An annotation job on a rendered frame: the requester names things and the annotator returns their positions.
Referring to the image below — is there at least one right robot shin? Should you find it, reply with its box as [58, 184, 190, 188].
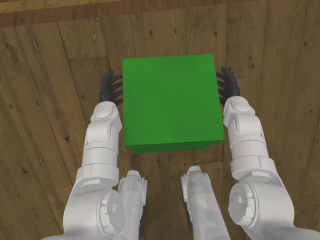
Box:
[186, 165, 211, 222]

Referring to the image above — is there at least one robot left forearm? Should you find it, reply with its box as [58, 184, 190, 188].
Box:
[63, 101, 122, 229]

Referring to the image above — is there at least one robot right forearm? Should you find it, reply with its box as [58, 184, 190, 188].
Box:
[223, 96, 295, 220]

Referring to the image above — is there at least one robot right upper arm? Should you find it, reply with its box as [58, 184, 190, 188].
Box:
[228, 180, 320, 240]

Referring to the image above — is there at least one robot right hand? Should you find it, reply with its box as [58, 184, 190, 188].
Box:
[215, 67, 240, 108]

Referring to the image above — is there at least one carton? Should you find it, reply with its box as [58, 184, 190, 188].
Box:
[122, 54, 225, 153]

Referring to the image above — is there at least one robot left upper arm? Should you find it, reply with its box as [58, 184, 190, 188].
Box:
[41, 188, 126, 240]

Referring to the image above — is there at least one robot left foot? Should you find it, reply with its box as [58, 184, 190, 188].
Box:
[138, 196, 147, 238]

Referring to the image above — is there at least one robot left hand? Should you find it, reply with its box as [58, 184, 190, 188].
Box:
[99, 70, 123, 107]

